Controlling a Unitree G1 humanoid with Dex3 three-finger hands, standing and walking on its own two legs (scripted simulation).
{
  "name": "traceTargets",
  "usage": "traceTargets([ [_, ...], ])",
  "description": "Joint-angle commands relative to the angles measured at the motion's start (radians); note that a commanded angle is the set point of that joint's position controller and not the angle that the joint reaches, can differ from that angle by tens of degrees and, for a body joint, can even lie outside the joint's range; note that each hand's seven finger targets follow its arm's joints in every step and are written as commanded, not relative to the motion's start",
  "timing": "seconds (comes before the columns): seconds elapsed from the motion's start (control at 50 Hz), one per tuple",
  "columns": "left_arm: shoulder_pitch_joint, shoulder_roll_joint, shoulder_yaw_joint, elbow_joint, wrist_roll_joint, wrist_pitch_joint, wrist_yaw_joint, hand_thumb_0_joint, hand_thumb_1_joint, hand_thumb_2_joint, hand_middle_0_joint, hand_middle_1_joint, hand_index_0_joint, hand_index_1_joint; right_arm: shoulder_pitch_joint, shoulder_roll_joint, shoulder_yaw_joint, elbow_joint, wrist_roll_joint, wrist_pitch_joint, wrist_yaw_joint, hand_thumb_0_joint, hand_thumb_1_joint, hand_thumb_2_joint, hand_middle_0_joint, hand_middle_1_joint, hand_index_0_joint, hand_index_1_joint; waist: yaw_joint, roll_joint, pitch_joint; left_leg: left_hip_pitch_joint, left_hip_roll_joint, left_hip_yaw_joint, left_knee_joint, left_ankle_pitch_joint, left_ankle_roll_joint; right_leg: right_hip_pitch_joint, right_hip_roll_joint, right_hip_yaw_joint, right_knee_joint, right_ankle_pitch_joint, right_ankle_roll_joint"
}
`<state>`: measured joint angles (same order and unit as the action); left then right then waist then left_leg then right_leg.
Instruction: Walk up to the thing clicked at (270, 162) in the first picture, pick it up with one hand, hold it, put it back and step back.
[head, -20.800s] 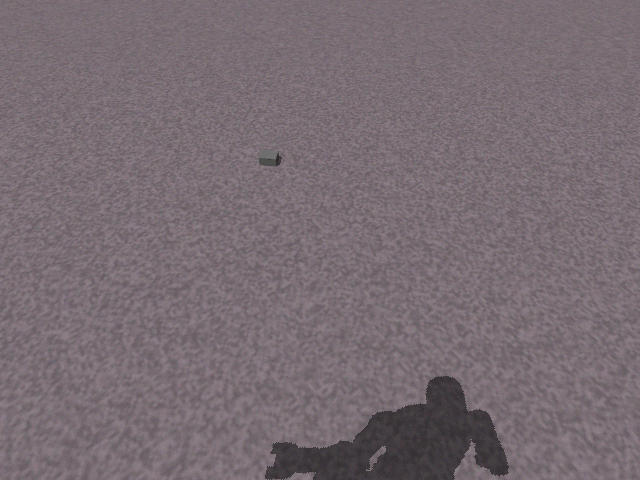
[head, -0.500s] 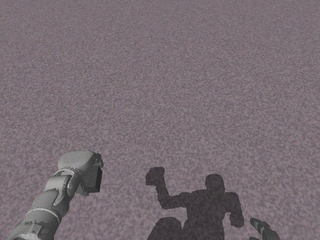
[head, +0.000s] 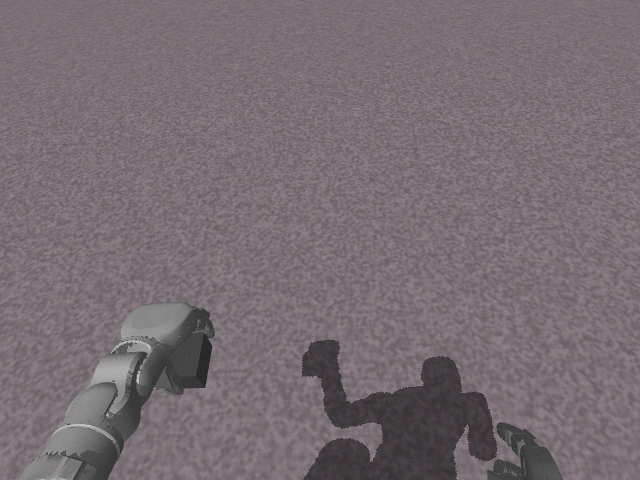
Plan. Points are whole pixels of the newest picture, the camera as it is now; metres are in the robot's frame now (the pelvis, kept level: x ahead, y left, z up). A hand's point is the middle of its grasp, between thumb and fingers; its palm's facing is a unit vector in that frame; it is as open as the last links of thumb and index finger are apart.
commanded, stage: hold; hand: left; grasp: from above
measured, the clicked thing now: (175, 361) +0.31 +0.23 -0.08
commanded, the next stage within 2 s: crouch in 0.90 s
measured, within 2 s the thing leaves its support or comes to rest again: neither
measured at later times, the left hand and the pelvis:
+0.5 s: hand (171, 356) +0.29 +0.21 -0.03, palm faces -0.45 -0.05 -0.89, open 9.2 cm; pelvis +0.00 +0.00 +0.00, yaw +0 degrees
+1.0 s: hand (169, 358) +0.29 +0.22 -0.03, palm faces -0.45 -0.05 -0.89, open 9.2 cm; pelvis +0.00 +0.00 +0.00, yaw +0 degrees
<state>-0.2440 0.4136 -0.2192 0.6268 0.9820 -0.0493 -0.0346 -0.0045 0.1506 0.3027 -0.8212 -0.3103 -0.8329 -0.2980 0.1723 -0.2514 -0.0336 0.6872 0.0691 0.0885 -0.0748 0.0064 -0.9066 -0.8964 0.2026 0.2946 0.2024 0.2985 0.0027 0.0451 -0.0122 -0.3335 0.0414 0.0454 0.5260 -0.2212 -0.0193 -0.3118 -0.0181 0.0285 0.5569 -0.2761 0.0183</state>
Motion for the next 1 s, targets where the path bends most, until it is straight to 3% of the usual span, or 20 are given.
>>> traceTargets([
  [0.0, -0.308, 0.209, 0.111, -0.202, -0.002, -0.003, 0.032, 0.0, 0.755, 0.508, -1.109, -0.413, -1.128, -0.396, -0.098, -0.119, -0.032, -0.144, -0.006, -0.042, -0.006, 0.0, -0.899, -0.9, 0.2, 0.3, 0.2, 0.3, 0.002, -0.025, -0.236, 0.168, -0.047, 0.009, -0.068, 0.097, 0.032, 0.017, 0.046, -0.014, -0.12, 0.1, -0.017],
  [0.1, -0.309, 0.226, 0.121, -0.222, -0.005, -0.006, 0.022, 0.0, 0.739, 0.542, -1.108, -0.414, -1.118, -0.406, -0.101, -0.118, -0.031, -0.14, -0.006, -0.042, -0.01, 0.0, -0.898, -0.9, 0.2, 0.3, 0.2, 0.3, 0.007, -0.036, -0.247, 0.182, -0.047, 0.008, -0.071, 0.116, 0.035, 0.033, 0.044, -0.015, -0.127, 0.12, -0.014],
  [0.16, -0.292, 0.206, 0.105, -0.223, -0.004, -0.003, 0.019, 0.0, 0.735, 0.536, -1.106, -0.419, -1.118, -0.409, -0.105, -0.118, -0.031, -0.144, -0.003, -0.039, -0.011, 0.0, -0.901, -0.901, 0.2, 0.3, 0.2, 0.3, 0.004, -0.032, -0.243, 0.192, -0.047, 0.009, -0.077, 0.135, 0.033, 0.037, 0.046, -0.016, -0.127, 0.135, -0.017],
  [0.2, -0.302, 0.221, 0.12, -0.232, -0.006, -0.002, 0.017, 0.0, 0.748, 0.525, -1.095, -0.432, -1.118, -0.411, -0.104, -0.121, -0.031, -0.14, -0.003, -0.037, -0.011, 0.0, -0.898, -0.899, 0.2, 0.3, 0.2, 0.3, 0.007, -0.027, -0.243, 0.198, -0.044, 0.01, -0.08, 0.139, 0.032, 0.039, 0.048, -0.018, -0.128, 0.138, -0.018],
  [0.32, -0.31, 0.201, 0.096, -0.239, -0.006, 0.003, 0.001, 0.0, 0.763, 0.551, -1.113, -0.443, -1.132, -0.427, -0.107, -0.119, -0.028, -0.143, -0.003, -0.035, -0.01, 0.0, -0.899, -0.9, 0.2, 0.3, 0.2, 0.3, 0.002, -0.041, -0.235, 0.206, -0.047, 0.014, -0.084, 0.143, 0.036, 0.041, 0.043, -0.015, -0.138, 0.15, -0.014],
  [0.38, -0.272, 0.204, 0.106, -0.214, -0.009, 0.002, -0.001, 0.0, 0.757, 0.513, -1.092, -0.445, -1.121, -0.418, -0.119, -0.114, -0.026, -0.147, 0.0, -0.033, -0.012, 0.0, -0.899, -0.901, 0.2, 0.3, 0.2, 0.3, 0.016, -0.049, -0.222, 0.202, -0.047, 0.011, -0.089, 0.148, 0.034, 0.046, 0.044, -0.02, -0.142, 0.145, -0.015],
  [0.48, -0.298, 0.207, 0.107, -0.231, -0.002, -0.003, 0.005, 0.0, 0.758, 0.539, -1.112, -0.441, -1.131, -0.425, -0.121, -0.112, -0.024, -0.148, -0.002, -0.027, -0.013, 0.0, -0.901, -0.901, 0.2, 0.3, 0.2, 0.3, 0.007, -0.035, -0.227, 0.205, -0.049, 0.015, -0.088, 0.145, 0.036, 0.045, 0.042, -0.016, -0.143, 0.147, -0.014],
  [0.56, -0.299, 0.226, 0.129, -0.227, 0.002, -0.006, 0.017, 0.0, 0.747, 0.535, -1.095, -0.468, -1.121, -0.444, -0.121, -0.112, -0.024, -0.148, -0.002, -0.025, -0.014, 0.0, -0.903, -0.902, 0.2, 0.3, 0.2, 0.3, 0.017, -0.036, -0.226, 0.202, -0.049, 0.012, -0.092, 0.133, 0.034, 0.046, 0.043, -0.017, -0.148, 0.127, -0.017],
  [0.6, -0.28, 0.194, 0.105, -0.228, 0.002, -0.003, 0.014, 0.0, 0.762, 0.543, -1.106, -0.459, -1.129, -0.438, -0.12, -0.11, -0.026, -0.147, -0.003, -0.024, -0.011, 0.0, -0.901, -0.902, 0.2, 0.3, 0.2, 0.3, 0.011, -0.031, -0.243, 0.21, -0.05, 0.014, -0.089, 0.151, 0.035, 0.051, 0.042, -0.015, -0.141, 0.151, -0.017],
  [0.66, -0.313, 0.226, 0.122, -0.246, 0.005, -0.006, 0.015, 0.0, 0.754, 0.515, -1.092, -0.452, -1.122, -0.424, -0.114, -0.114, -0.031, -0.14, -0.003, -0.024, -0.013, 0.0, -0.901, -0.901, 0.2, 0.3, 0.2, 0.3, 0.016, -0.016, -0.263, 0.217, -0.047, 0.014, -0.084, 0.182, 0.033, 0.063, 0.044, -0.019, -0.133, 0.179, -0.018],
  [0.68, -0.307, 0.215, 0.109, -0.237, 0.004, -0.005, 0.015, 0.0, 0.75, 0.533, -1.097, -0.457, -1.122, -0.435, -0.116, -0.114, -0.031, -0.142, -0.002, -0.023, -0.013, 0.0, -0.903, -0.902, 0.2, 0.3, 0.2, 0.3, 0.013, -0.023, -0.253, 0.219, -0.046, 0.011, -0.085, 0.189, 0.032, 0.062, 0.045, -0.021, -0.134, 0.185, -0.019],
  [0.86, -0.289, 0.193, 0.091, -0.223, -0.005, -0.005, 0.005, 0.0, 0.74, 0.538, -1.085, -0.468, -1.111, -0.444, -0.115, -0.115, -0.03, -0.149, 0.0, -0.019, -0.012, 0.0, -0.901, -0.901, 0.2, 0.3, 0.2, 0.3, 0.007, -0.039, -0.223, 0.211, -0.046, 0.011, -0.097, 0.149, 0.034, 0.043, 0.042, -0.021, -0.151, 0.146, -0.019],
  [0.96, -0.285, 0.209, 0.115, -0.214, 0.004, -0.006, 0.021, 0.0, 0.755, 0.524, -1.094, -0.46, -1.124, -0.433, -0.115, -0.118, -0.031, -0.149, 0.0, -0.017, -0.012, 0.0, -0.902, -0.901, 0.2, 0.3, 0.2, 0.3, 0.01, -0.039, -0.231, 0.209, -0.046, 0.011, -0.095, 0.155, 0.031, 0.049, 0.045, -0.021, -0.145, 0.147, -0.021],
  [0.98, -0.323, 0.223, 0.12, -0.246, 0.007, -0.008, 0.025, 0.0, 0.82, 0.467, -1.041, -0.54, -1.137, -0.447, -0.113, -0.114, -0.029, -0.148, -0.002, -0.017, -0.012, 0.0, -0.897, -0.907, 0.201, 0.301, 0.201, 0.301, 0.011, -0.01, -0.248, 0.215, -0.047, 0.013, -0.095, 0.154, 0.031, 0.049, 0.043, -0.019, -0.142, 0.15, -0.023],
])
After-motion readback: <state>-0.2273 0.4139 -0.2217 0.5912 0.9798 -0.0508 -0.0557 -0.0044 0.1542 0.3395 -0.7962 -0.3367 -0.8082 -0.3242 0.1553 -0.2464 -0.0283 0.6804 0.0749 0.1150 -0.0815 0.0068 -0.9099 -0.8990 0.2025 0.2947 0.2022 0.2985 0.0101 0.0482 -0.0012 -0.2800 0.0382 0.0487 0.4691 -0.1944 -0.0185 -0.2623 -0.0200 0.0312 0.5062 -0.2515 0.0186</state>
